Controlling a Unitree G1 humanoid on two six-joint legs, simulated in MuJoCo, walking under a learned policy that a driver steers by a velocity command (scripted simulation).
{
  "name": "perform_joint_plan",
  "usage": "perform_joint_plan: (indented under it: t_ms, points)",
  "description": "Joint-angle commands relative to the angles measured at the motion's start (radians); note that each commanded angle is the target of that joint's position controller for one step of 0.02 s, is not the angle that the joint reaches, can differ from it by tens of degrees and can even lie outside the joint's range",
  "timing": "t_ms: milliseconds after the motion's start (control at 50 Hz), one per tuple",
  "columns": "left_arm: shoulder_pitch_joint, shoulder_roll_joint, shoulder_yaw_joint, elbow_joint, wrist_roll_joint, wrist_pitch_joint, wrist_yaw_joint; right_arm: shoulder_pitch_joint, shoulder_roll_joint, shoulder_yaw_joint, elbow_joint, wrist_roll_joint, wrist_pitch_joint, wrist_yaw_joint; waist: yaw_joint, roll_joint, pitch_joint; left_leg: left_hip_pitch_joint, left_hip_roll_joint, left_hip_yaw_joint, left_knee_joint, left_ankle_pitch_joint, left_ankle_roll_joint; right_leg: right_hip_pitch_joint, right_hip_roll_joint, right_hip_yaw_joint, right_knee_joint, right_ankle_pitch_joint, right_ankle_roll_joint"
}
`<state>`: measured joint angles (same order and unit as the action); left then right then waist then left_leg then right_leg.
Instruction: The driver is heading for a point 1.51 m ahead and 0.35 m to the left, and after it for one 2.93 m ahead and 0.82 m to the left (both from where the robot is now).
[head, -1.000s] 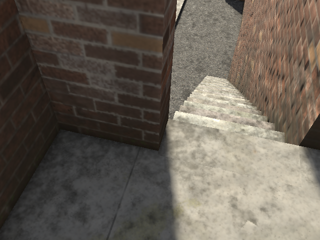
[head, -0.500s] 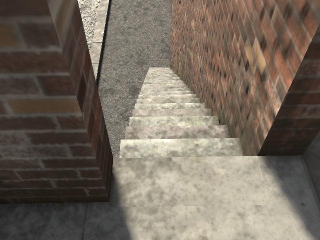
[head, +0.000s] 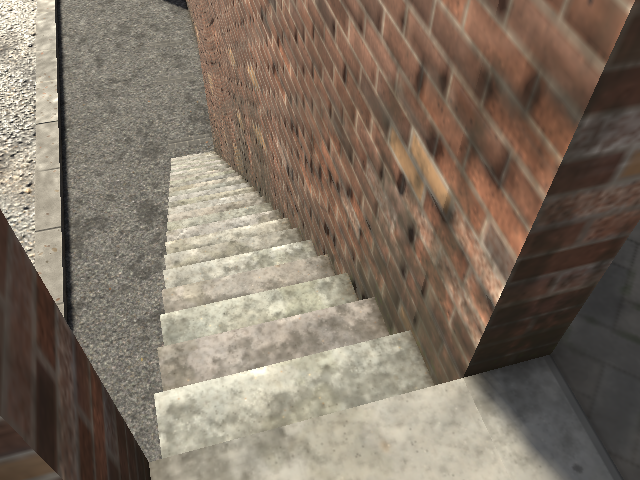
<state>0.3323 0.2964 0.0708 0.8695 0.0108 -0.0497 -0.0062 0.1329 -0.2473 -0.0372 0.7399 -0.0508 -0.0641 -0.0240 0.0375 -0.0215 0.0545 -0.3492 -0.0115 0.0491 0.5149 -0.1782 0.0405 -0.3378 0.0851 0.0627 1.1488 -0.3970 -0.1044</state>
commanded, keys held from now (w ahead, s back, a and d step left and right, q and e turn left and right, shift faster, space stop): w+e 0.10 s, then e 0.16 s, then q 0.74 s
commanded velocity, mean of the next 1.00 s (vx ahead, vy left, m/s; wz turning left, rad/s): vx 0.15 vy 0.01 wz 0.02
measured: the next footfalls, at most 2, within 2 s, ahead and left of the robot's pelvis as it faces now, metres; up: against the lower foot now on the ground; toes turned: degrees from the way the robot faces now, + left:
right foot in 0.38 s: +0.29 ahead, -0.13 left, +0.00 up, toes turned -12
left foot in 0.92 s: +0.18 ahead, +0.07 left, +0.00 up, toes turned +7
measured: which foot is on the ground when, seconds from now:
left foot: down 0.00-0.38, up 0.40-0.90, down 0.92-1.00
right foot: up 0.00-0.36, down 0.38-0.92, up 0.94-1.00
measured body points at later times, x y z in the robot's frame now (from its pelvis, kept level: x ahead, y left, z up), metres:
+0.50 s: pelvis +0.18 -0.05 +0.00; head +0.21 -0.07 +0.45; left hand +0.37 +0.15 -0.11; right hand +0.17 -0.30 -0.15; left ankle +0.12 +0.10 -0.67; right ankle +0.25 -0.12 -0.73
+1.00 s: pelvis +0.18 -0.02 +0.00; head +0.18 +0.00 +0.45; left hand +0.28 +0.25 -0.12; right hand +0.27 -0.29 -0.11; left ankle +0.14 +0.06 -0.73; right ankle +0.23 -0.13 -0.69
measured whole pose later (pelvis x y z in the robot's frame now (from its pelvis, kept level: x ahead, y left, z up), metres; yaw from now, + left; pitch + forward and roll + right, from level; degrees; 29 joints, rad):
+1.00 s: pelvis +0.18 -0.02 +0.00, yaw +7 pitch +0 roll -2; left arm 0.20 0.26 0.06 0.77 0.01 0.03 0.02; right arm 0.28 -0.26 -0.05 0.80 -0.03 0.10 0.00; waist -0.04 -0.01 0.01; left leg -0.20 0.00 0.01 0.54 -0.34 0.05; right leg -0.44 -0.02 -0.13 0.84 -0.42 0.02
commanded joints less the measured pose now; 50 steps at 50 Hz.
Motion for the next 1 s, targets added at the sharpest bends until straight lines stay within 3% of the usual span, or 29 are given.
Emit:
perform_joint_plan:
  t_ms: [20,80,100,140,180,220,260,320,360,380,400,420,440,460,480,520,580,620,640,680,720,840,880,900,920,940,960,980,1000]
  points:
    - [-0.015,0.040,0.007,-0.095,0.015,0.019,-0.019,0.109,-0.087,-0.021,-0.029,0.007,-0.010,-0.005,-0.038,0.100,-0.042,0.230,0.289,-0.308,-0.288,0.037,0.121,-0.264,-0.108,0.008,0.055,0.048,0.028]
    - [-0.070,0.027,-0.001,-0.148,0.006,0.043,-0.034,0.163,-0.123,-0.031,-0.007,0.021,-0.023,-0.003,-0.027,0.128,-0.040,0.246,0.280,-0.187,-0.322,0.224,0.141,-0.319,-0.118,-0.025,0.065,0.091,0.044]
    - [-0.075,0.045,0.007,-0.170,0.011,0.062,-0.047,0.156,-0.134,-0.034,-0.009,0.011,-0.028,0.000,-0.017,0.140,-0.040,0.230,0.281,-0.157,-0.326,0.278,0.147,-0.318,-0.116,-0.015,0.081,0.134,0.050]
    - [-0.121,0.058,0.014,-0.203,0.004,0.074,-0.061,0.139,-0.122,-0.025,-0.012,0.014,-0.023,0.005,-0.006,0.135,-0.016,0.222,0.269,-0.063,-0.312,0.449,0.142,-0.353,-0.113,-0.023,0.048,0.211,0.072]
    - [-0.134,0.021,-0.001,-0.220,0.013,0.067,-0.058,0.134,-0.138,-0.033,-0.005,0.031,-0.024,0.016,0.007,0.127,-0.015,0.181,0.236,0.052,-0.275,0.574,0.118,-0.278,-0.116,-0.076,-0.097,0.280,0.082]
    - [-0.207,0.002,-0.012,-0.246,0.009,0.049,-0.072,0.134,-0.146,-0.036,0.003,0.040,-0.017,0.018,-0.031,0.133,-0.001,0.162,0.204,0.111,-0.274,0.528,0.098,-0.170,-0.111,-0.116,-0.325,0.356,0.075]
    - [-0.215,-0.007,-0.021,-0.249,0.014,0.049,-0.092,0.146,-0.169,-0.040,0.018,0.046,0.003,0.018,-0.062,0.155,-0.004,0.259,0.246,0.119,-0.249,0.649,0.109,-0.164,-0.117,-0.140,-0.458,0.335,0.062]
    - [-0.171,0.020,-0.011,-0.242,0.031,0.028,-0.072,0.228,-0.196,-0.047,0.070,0.053,0.023,0.017,-0.074,0.135,-0.048,0.345,0.273,0.093,-0.102,0.886,0.101,-0.054,-0.054,-0.145,-0.574,0.234,0.029]
    - [-0.020,0.032,-0.008,-0.177,0.044,0.002,-0.039,0.246,-0.202,-0.040,0.100,0.064,0.034,0.027,0.012,0.055,-0.145,0.341,0.235,0.109,0.135,0.754,0.065,0.167,-0.016,-0.112,-0.791,0.413,-0.006]
    - [0.061,0.085,-0.004,-0.156,0.059,-0.006,-0.029,0.283,-0.143,-0.021,0.082,0.066,0.033,0.035,0.025,-0.044,-0.251,0.177,0.199,0.109,0.312,0.320,0.030,0.412,-0.215,0.055,-0.748,0.769,-0.037]
    - [0.030,0.135,-0.002,-0.169,0.024,0.000,-0.016,0.381,-0.018,0.020,0.064,0.084,0.049,0.054,-0.033,-0.241,-0.389,-0.074,0.029,0.083,0.566,-0.503,-0.015,0.645,-0.530,0.367,-0.692,1.193,-0.237]
    - [0.061,0.088,-0.001,-0.154,-0.020,0.014,-0.004,0.315,-0.108,-0.006,0.119,0.061,0.081,0.044,0.025,-0.072,-0.404,-0.037,0.038,-0.052,0.628,-0.486,-0.011,0.517,-0.472,0.288,-0.707,1.081,-0.243]
    - [-0.037,0.016,-0.036,-0.147,-0.022,0.011,0.006,0.235,-0.099,-0.007,0.116,0.071,0.095,0.049,-0.006,-0.034,-0.276,-0.031,0.047,-0.107,0.596,-0.438,-0.010,0.394,-0.448,0.213,-0.752,1.040,-0.205]
    - [-0.105,0.017,-0.040,-0.149,-0.028,0.009,0.025,0.243,-0.084,-0.008,0.122,0.068,0.098,0.035,-0.042,-0.054,-0.160,-0.002,0.061,-0.122,0.544,-0.381,-0.029,0.249,-0.410,0.152,-0.801,0.929,-0.140]
    - [-0.122,0.031,-0.038,-0.143,-0.026,0.007,0.042,0.264,-0.114,-0.019,0.144,0.052,0.105,0.024,-0.061,-0.079,-0.098,0.022,0.056,-0.114,0.525,-0.328,-0.037,0.179,-0.372,0.110,-0.841,0.871,-0.093]
    - [-0.143,0.047,-0.032,-0.140,-0.019,0.006,0.055,0.321,-0.121,-0.029,0.173,0.035,0.129,0.019,-0.080,-0.079,-0.099,0.064,0.027,-0.080,0.582,-0.268,-0.049,0.124,-0.339,0.041,-0.864,0.765,-0.066]
    - [-0.161,0.043,-0.029,-0.136,-0.014,0.010,0.062,0.275,-0.098,-0.037,0.144,0.040,0.145,0.018,-0.075,-0.071,-0.093,0.024,0.015,-0.062,0.621,-0.262,-0.065,0.111,-0.329,-0.029,-0.867,0.714,-0.099]
    - [-0.148,0.042,-0.026,-0.131,-0.006,0.015,0.068,0.247,-0.103,-0.045,0.126,0.036,0.156,0.015,-0.062,-0.081,-0.090,-0.019,0.019,-0.056,0.622,-0.257,-0.067,0.119,-0.342,-0.027,-0.888,0.522,-0.119]
    - [-0.121,0.046,-0.022,-0.127,-0.003,0.013,0.070,0.248,-0.107,-0.046,0.129,0.030,0.167,0.010,-0.049,-0.046,-0.096,-0.045,0.028,-0.066,0.606,-0.246,-0.067,0.135,-0.371,0.022,-0.926,0.303,-0.122]
    - [-0.130,0.037,-0.024,-0.120,-0.001,0.011,0.066,0.232,-0.087,-0.041,0.118,0.024,0.184,0.019,-0.051,-0.090,-0.058,-0.074,0.038,-0.042,0.545,-0.257,-0.048,0.125,-0.370,0.038,-0.972,0.094,-0.110]
    - [-0.121,0.052,-0.014,-0.112,0.010,0.005,0.076,0.211,-0.093,-0.042,0.099,0.025,0.192,0.022,-0.053,-0.087,-0.049,-0.057,0.046,-0.036,0.497,-0.278,-0.039,0.128,-0.387,0.034,-0.974,0.091,-0.116]
    - [-0.110,0.076,0.005,-0.123,0.026,0.014,0.044,0.174,-0.076,-0.030,0.060,0.042,0.199,0.048,-0.044,-0.087,-0.092,0.076,0.059,0.008,0.270,-0.331,0.027,0.114,-0.408,-0.057,-0.928,0.112,-0.094]
    - [-0.153,0.091,0.014,-0.146,0.013,0.034,0.025,0.197,-0.081,-0.028,0.060,0.050,0.195,0.071,-0.071,-0.054,-0.098,0.159,0.035,0.046,0.088,-0.274,0.062,0.093,-0.398,-0.096,-0.883,0.108,-0.053]
    - [-0.148,0.092,0.020,-0.137,0.004,0.042,0.020,0.218,-0.084,-0.028,0.062,0.042,0.188,0.077,-0.099,-0.039,-0.069,0.215,0.031,0.034,-0.087,-0.155,0.073,0.045,-0.348,-0.165,-0.808,0.105,-0.004]
    - [-0.108,0.072,0.018,-0.130,0.010,0.052,0.013,0.201,-0.134,-0.035,0.058,0.035,0.178,0.065,-0.082,0.098,-0.005,0.242,0.061,-0.091,-0.242,-0.110,0.080,-0.050,-0.269,-0.249,-0.667,0.033,0.068]
    - [-0.110,0.025,0.008,-0.190,0.004,0.057,0.013,0.209,-0.262,-0.059,0.026,0.028,0.169,0.045,-0.082,0.338,0.024,0.265,0.364,-0.547,-0.296,0.066,0.171,-0.302,-0.115,-0.310,-0.428,-0.210,0.146]
    - [-0.191,0.017,-0.002,-0.209,0.008,0.065,0.025,0.252,-0.295,-0.081,0.019,0.003,0.164,0.017,-0.140,0.232,0.049,0.136,0.415,-0.564,-0.280,0.203,0.273,-0.292,-0.091,-0.138,-0.212,-0.200,0.156]
    - [-0.205,0.011,-0.001,-0.213,-0.017,0.074,0.024,0.201,-0.286,-0.082,-0.004,-0.003,0.144,-0.002,-0.072,0.180,0.040,0.093,0.340,-0.448,-0.251,0.270,0.263,-0.252,-0.079,-0.084,-0.094,-0.119,0.149]
    - [-0.195,0.034,0.005,-0.212,-0.015,0.069,0.032,0.130,-0.259,-0.073,-0.017,0.007,0.130,-0.014,-0.027,0.142,0.039,0.091,0.282,-0.378,-0.245,0.252,0.219,-0.267,-0.080,-0.070,-0.060,-0.032,0.136]
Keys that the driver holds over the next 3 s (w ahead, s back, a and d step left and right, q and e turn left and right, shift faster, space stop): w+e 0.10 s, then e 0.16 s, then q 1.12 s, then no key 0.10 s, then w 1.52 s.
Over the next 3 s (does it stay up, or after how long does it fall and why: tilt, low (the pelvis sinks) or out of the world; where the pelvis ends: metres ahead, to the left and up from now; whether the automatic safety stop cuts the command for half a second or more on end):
stays up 0.32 -0.04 -0.01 its command is cut before an obstacle after 1.7 s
